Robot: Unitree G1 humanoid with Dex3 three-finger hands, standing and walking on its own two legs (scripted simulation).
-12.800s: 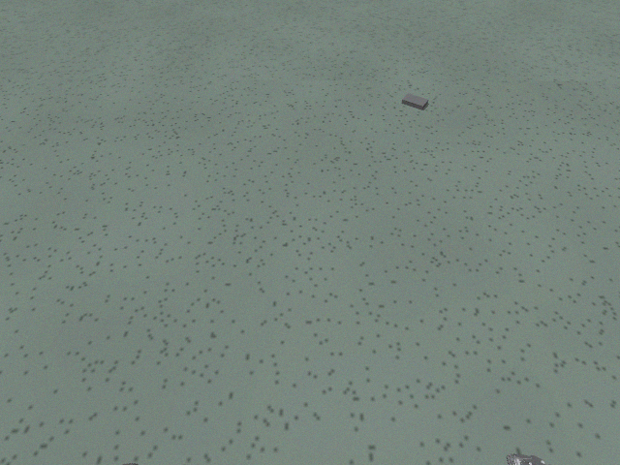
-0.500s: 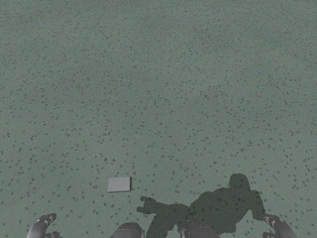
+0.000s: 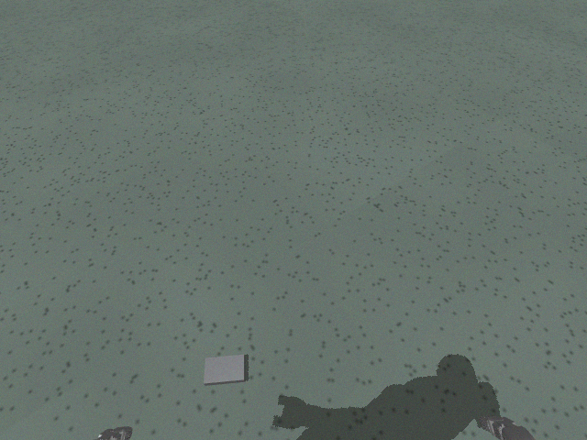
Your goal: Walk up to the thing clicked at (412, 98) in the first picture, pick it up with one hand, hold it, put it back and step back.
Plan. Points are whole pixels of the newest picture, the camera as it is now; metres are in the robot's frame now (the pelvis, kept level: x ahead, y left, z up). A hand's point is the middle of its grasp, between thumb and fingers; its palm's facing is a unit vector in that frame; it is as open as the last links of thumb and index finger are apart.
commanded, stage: walk up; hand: left
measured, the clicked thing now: (225, 369) +0.42 +0.25 -0.77
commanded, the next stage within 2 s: stand in 0.58 s
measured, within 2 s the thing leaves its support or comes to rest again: neither
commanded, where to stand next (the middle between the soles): +0.04 +0.02 m, yaw +0 degrees
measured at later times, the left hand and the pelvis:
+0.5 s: hand out of the picture +0.07 +0.26 -0.16, palm faces -0.01 -0.94 -0.34, open 7.4 cm; pelvis +0.00 +0.00 +0.00, yaw +0 degrees
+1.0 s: hand out of the picture +0.09 +0.25 -0.15, palm faces -0.04 -0.94 -0.34, open 7.4 cm; pelvis +0.02 +0.00 +0.00, yaw +0 degrees
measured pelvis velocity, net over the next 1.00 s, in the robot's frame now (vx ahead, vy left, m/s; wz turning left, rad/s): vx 0.02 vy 0.00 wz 0.00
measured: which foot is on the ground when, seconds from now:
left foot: down 0.00-1.00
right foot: down 0.00-1.00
